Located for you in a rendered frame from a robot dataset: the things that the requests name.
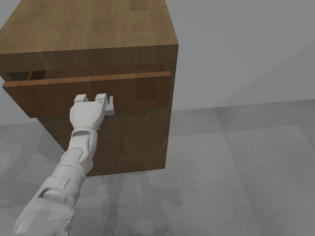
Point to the robot left forearm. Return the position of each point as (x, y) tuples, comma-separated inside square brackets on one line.
[(64, 184)]

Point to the robot left upper arm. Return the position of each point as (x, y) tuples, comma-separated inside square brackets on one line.
[(46, 218)]

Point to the handle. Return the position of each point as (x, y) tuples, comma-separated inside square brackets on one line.
[(109, 108)]

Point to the drawer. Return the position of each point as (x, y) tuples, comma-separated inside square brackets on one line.
[(50, 93)]

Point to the cabinet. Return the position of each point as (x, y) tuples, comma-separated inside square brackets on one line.
[(44, 35)]

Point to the robot left hand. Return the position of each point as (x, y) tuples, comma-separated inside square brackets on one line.
[(88, 114)]

